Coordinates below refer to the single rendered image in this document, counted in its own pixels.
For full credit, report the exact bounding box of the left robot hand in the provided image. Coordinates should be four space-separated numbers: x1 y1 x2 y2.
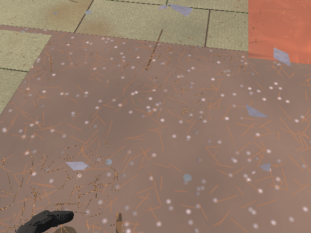
15 210 74 233

